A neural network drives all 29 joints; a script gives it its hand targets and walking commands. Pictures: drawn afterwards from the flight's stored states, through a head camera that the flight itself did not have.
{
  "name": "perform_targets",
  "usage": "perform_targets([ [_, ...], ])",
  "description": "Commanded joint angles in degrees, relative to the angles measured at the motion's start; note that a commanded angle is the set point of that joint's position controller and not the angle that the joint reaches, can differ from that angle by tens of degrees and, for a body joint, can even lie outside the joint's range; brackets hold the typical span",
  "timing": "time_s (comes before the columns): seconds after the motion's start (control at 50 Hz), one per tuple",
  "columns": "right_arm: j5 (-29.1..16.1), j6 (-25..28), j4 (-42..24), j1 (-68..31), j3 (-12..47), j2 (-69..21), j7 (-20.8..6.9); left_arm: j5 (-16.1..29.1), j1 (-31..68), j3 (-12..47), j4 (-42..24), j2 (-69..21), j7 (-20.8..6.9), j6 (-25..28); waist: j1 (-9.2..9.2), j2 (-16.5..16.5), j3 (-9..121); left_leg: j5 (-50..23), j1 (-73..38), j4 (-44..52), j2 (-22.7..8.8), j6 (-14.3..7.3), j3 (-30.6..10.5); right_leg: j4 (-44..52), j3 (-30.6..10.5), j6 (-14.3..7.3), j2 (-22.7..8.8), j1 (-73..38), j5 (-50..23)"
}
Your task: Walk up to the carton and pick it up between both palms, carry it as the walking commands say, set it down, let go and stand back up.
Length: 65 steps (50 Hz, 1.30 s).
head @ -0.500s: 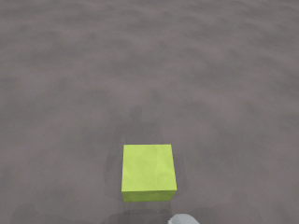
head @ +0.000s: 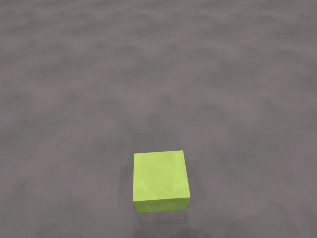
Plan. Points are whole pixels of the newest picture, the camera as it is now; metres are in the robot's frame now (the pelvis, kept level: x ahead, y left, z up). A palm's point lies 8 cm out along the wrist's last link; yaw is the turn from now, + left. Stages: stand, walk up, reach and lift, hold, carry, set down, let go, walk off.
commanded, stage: stand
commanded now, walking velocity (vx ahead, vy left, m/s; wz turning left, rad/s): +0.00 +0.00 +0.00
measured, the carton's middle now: (160, 182) +0.50 +0.02 -0.65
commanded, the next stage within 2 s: reach and lift in 0.20 s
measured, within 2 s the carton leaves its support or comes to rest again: neither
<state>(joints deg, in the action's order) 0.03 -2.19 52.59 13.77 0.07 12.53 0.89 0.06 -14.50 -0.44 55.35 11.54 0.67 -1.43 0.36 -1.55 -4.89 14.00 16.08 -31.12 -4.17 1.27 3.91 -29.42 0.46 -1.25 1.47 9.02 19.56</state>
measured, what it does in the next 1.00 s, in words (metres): lowers itself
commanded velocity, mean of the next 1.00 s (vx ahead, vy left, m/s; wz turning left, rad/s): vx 0.00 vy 0.00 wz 0.00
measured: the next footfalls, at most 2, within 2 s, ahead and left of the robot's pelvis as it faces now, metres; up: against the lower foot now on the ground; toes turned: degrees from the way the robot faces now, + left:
none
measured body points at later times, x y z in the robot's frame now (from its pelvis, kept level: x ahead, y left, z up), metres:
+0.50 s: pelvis -0.02 +0.00 -0.01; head +0.07 +0.01 +0.43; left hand +0.16 +0.24 -0.15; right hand +0.17 -0.24 -0.13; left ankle +0.03 +0.13 -0.73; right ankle -0.04 -0.11 -0.73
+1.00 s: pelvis -0.07 -0.01 -0.06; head +0.11 -0.01 +0.35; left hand +0.24 +0.24 -0.18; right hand +0.26 -0.22 -0.17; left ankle +0.03 +0.13 -0.73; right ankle -0.04 -0.11 -0.73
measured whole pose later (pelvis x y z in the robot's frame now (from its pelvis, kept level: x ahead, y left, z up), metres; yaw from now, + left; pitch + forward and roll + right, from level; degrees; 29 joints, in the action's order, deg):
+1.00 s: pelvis -0.07 -0.01 -0.06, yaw +1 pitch +17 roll +2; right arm 0.0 -14.7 41.3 -25.4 -0.3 12.5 4.3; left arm 0.8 21.9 -10.8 41.9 15.4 -2.4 -12.7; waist 0.2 2.9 -5.6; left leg 14.0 53.1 -50.2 -3.5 1.3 3.9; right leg -57.8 -0.1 -1.5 0.1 50.1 24.9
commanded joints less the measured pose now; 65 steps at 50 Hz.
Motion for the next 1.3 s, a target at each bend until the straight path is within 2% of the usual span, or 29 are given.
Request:
perform_targets([
  [0.0,0.79,2.35,0.95,2.44,-2.24,5.91,0.67,-0.29,-3.01,-2.08,0.25,7.02,1.25,1.81,-0.06,2.15,7.34,-14.86,-6.79,8.18,-3.77,-2.47,-5.40,7.02,-4.86,-0.64,-6.33,-0.69,-17.91],
  [0.1,0.92,2.05,0.68,1.80,-2.49,6.87,0.69,-0.55,-2.31,-2.26,0.14,8.02,1.17,1.73,0.27,2.20,5.85,-8.51,-5.34,8.20,-2.91,-2.53,-5.18,8.63,-6.19,-0.88,-6.76,1.66,-11.37],
  [0.18,1.00,2.15,0.82,2.14,-2.31,6.43,0.62,-0.52,-2.15,-2.19,0.06,6.97,0.98,1.69,0.11,1.46,5.56,-9.65,-5.33,8.57,-3.33,-2.75,-5.29,8.26,-5.45,-0.53,-6.57,1.55,-12.60],
  [0.2,0.68,-0.04,-31.17,-30.30,-1.85,5.81,0.29,-1.03,32.18,-2.33,-32.91,7.88,0.09,-1.18,-1.61,5.90,-0.04,7.70,7.73,-2.88,4.34,-2.14,-1.53,1.60,1.17,0.70,-2.67,26.36,9.35],
  [0.22,3.11,-4.19,-25.92,-24.27,-3.74,6.71,0.05,-0.73,25.61,-4.06,-25.76,10.00,-0.13,-6.57,-0.97,9.30,1.83,8.48,-2.68,-4.61,4.82,-0.80,0.74,2.67,1.17,1.36,-3.99,30.86,12.30],
  [0.24,1.61,-6.32,-27.40,-24.18,-2.77,8.17,-0.37,-0.45,24.99,-5.31,-26.09,11.95,-0.56,-9.37,-0.79,6.72,0.03,6.58,-5.74,-5.47,4.99,-0.28,1.26,3.93,2.06,1.31,-4.43,32.95,13.69],
  [0.26,2.00,-8.23,-26.38,-24.04,-2.34,8.85,-0.40,-0.53,23.65,-6.29,-24.85,12.83,-0.89,-11.54,-1.90,5.26,-0.33,4.47,-6.42,-6.66,5.21,0.25,1.33,4.79,2.32,0.44,-4.32,33.27,12.60],
  [0.32,2.55,-13.10,-23.40,-18.17,-2.13,8.07,-0.91,-0.35,16.86,-7.06,-24.40,13.20,-1.39,-16.22,-2.40,3.28,8.11,-2.76,-6.43,-6.89,5.56,-0.66,0.25,1.60,0.55,-0.23,-3.88,28.90,5.39],
  [0.36,2.44,-13.37,-22.30,-13.80,-2.54,7.68,-1.18,-1.89,12.72,-7.34,-23.45,12.40,-1.18,-16.61,-2.39,1.00,12.83,-10.81,-6.73,-9.28,5.20,-0.62,-1.28,-1.41,-0.22,-0.14,-2.82,25.88,-3.18],
  [0.38,2.44,-14.01,-20.81,-10.85,-2.54,6.20,-1.13,-2.18,10.96,-8.16,-23.00,12.07,-1.12,-16.68,-2.14,2.00,16.21,-16.22,-5.12,-10.87,5.22,-0.96,-1.73,-4.56,-0.33,0.50,-2.18,24.03,-10.90],
  [0.42,2.39,-12.83,-19.77,-11.08,-3.64,5.83,-1.56,-3.68,11.05,-8.43,-21.37,10.00,-1.50,-15.50,-2.24,-0.64,17.70,-19.16,-2.84,-11.85,5.43,-0.76,-2.38,-6.75,-0.62,0.84,-1.41,21.99,-16.44],
  [0.46,2.77,-11.80,-15.65,-10.27,-5.11,6.04,-1.85,-4.96,11.33,-8.36,-18.59,8.36,-1.62,-14.37,-1.53,-0.72,16.36,-20.15,-1.31,-12.52,5.60,-0.46,-2.87,-8.17,-0.53,1.06,-0.80,23.34,-17.85],
  [0.48,3.09,-10.87,-16.76,-11.25,-5.68,5.95,-1.94,-5.42,11.30,-8.91,-18.77,7.24,-1.90,-13.42,-1.38,1.27,17.79,-21.42,-1.26,-12.68,5.70,-0.66,-3.16,-8.66,-0.74,1.31,-0.61,22.91,-20.04],
  [0.52,2.41,-8.32,-18.20,-15.00,-6.77,6.12,-1.65,-5.17,15.58,-9.41,-20.58,7.22,-2.02,-10.68,-1.17,-0.04,21.60,-24.17,2.40,-14.47,5.39,-0.32,-3.21,-11.38,-1.37,1.22,-0.95,23.20,-26.90],
  [0.62,0.76,-3.91,-22.89,-22.93,-6.55,5.30,-0.19,-1.35,22.28,-10.46,-22.98,7.81,-2.19,-5.29,-0.03,3.63,29.03,-24.57,10.98,-18.61,5.84,-0.47,-3.94,-17.39,-2.95,2.59,-2.54,23.38,-39.00],
  [0.7,-1.56,-3.24,-25.94,-29.86,-5.52,6.26,1.32,0.54,26.82,-11.99,-25.72,10.35,-2.05,-3.78,-1.91,4.53,34.10,-20.72,17.95,-21.36,6.63,-0.72,-3.35,-20.68,-4.06,3.75,-2.94,22.89,-37.96],
  [0.72,-2.61,-3.34,-27.22,-32.62,-4.91,6.26,1.72,0.36,28.91,-13.15,-25.79,12.81,-2.09,-3.54,-3.01,5.23,34.51,-19.93,19.77,-21.82,6.94,-1.05,-2.93,-20.96,-4.08,4.00,-2.79,22.99,-36.66],
  [0.74,-2.85,-3.54,-28.68,-36.27,-4.78,6.34,2.47,1.16,32.63,-12.96,-26.26,13.72,-2.27,-3.61,-2.35,7.18,36.10,-17.69,21.60,-22.01,6.99,-1.66,-3.25,-20.94,-4.64,4.53,-2.87,22.73,-35.29],
  [0.76,-3.29,-4.45,-28.91,-38.00,-4.25,6.32,2.85,1.07,33.41,-14.16,-25.35,14.90,-2.57,-4.20,-3.88,7.47,36.37,-14.77,22.80,-22.15,7.26,-2.04,-2.60,-21.01,-4.93,4.64,-3.16,21.83,-32.21],
  [0.78,-3.28,-5.33,-27.85,-40.36,-4.08,6.53,3.31,1.62,36.14,-14.05,-24.85,16.06,-2.73,-4.74,-3.32,7.63,35.37,-11.08,24.43,-22.25,7.10,-2.15,-2.15,-20.79,-5.06,4.84,-3.18,23.12,-28.33],
  [0.82,-4.94,-6.99,-27.94,-46.96,-2.84,5.16,4.17,1.51,42.45,-15.50,-23.52,19.56,-3.09,-5.91,-4.86,8.11,32.95,-6.20,26.63,-22.43,6.92,-2.86,-1.24,-19.66,-5.91,5.18,-3.38,26.39,-19.82],
  [0.96,-4.53,-15.68,-20.01,-60.63,-5.81,6.10,4.19,1.52,55.78,-14.42,-15.86,19.20,-3.54,-14.53,-4.25,4.66,26.12,4.65,25.12,-21.37,5.20,-2.19,0.15,-14.60,-4.42,4.32,-1.83,38.36,11.28],
  [0.98,-4.84,-16.72,-18.15,-61.20,-5.73,5.79,4.21,0.92,57.54,-14.28,-15.44,19.34,-3.60,-15.31,-4.68,3.63,25.55,4.74,24.96,-21.34,5.05,-1.86,0.39,-14.60,-4.28,4.09,-1.69,39.13,12.43],
  [1.06,-3.22,-17.69,-11.43,-66.67,-9.16,7.66,3.75,0.07,65.05,-13.34,-14.19,15.66,-2.73,-16.42,-2.53,1.07,24.74,4.71,25.86,-20.64,4.69,-0.40,0.27,-15.46,-2.63,3.20,-0.60,44.32,12.03],
  [1.12,-1.77,-16.20,-6.50,-69.84,-12.17,8.89,3.18,-0.28,69.42,-13.00,-12.73,12.90,-1.97,-15.30,-0.61,-0.50,28.96,0.00,25.66,-20.71,4.76,0.40,-0.34,-18.63,-0.84,2.81,0.66,47.01,3.91],
  [1.14,-1.86,-15.38,-6.20,-70.56,-12.46,8.88,3.22,-0.50,70.82,-13.24,-12.87,11.82,-1.75,-14.73,-0.79,-1.65,31.79,-2.27,24.83,-20.70,4.87,0.41,-0.33,-18.90,-1.17,2.75,0.60,46.41,1.51],
  [1.2,-2.15,-11.11,-9.52,-73.13,-14.38,10.44,3.01,-1.08,71.15,-17.13,-14.53,12.78,-0.55,-11.03,-2.52,-0.58,45.86,-17.99,20.68,-23.71,5.85,0.09,-1.27,-22.53,-0.65,3.25,1.77,46.30,-12.71],
  [1.26,-1.36,-6.22,-13.49,-72.13,-16.68,13.65,2.69,0.15,68.28,-17.28,-18.00,9.35,0.72,-7.51,-1.41,-0.51,63.81,-42.38,8.09,-28.27,5.82,0.11,-4.65,-24.56,-0.33,3.28,2.92,49.19,-28.06],
  [1.28,-1.92,-5.28,-15.00,-71.19,-17.45,14.10,2.46,0.22,68.88,-17.52,-19.67,10.19,1.02,-6.82,-0.93,-2.73,68.81,-49.76,0.79,-30.38,5.60,-0.36,-6.26,-24.56,-0.90,3.05,3.17,54.34,-29.04],
])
